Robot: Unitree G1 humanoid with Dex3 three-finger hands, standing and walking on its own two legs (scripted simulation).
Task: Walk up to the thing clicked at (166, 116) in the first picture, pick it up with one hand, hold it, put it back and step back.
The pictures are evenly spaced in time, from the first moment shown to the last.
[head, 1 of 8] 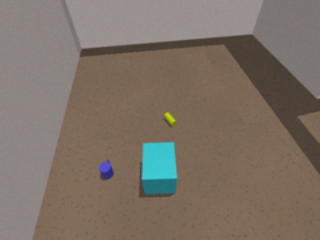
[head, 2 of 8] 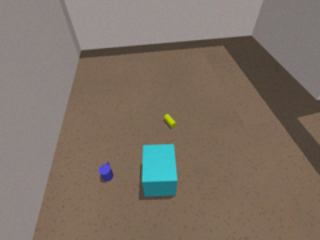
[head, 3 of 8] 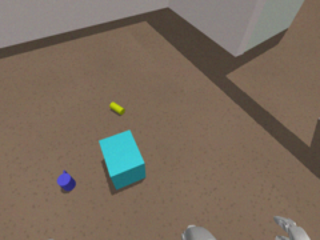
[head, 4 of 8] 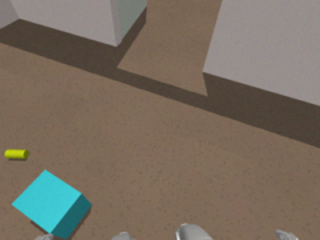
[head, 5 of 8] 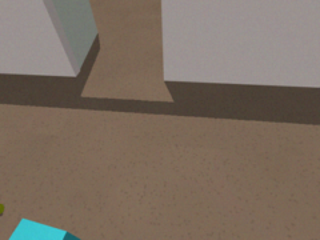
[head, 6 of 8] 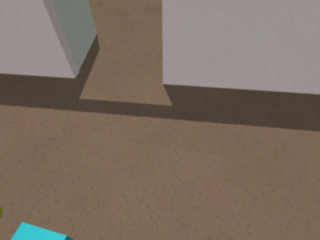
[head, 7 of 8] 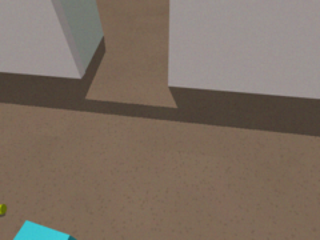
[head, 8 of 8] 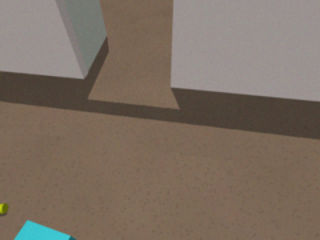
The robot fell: no
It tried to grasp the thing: no
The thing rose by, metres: 0.00
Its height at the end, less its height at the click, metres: +0.00
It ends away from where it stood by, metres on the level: 0.00
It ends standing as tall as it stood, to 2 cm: yes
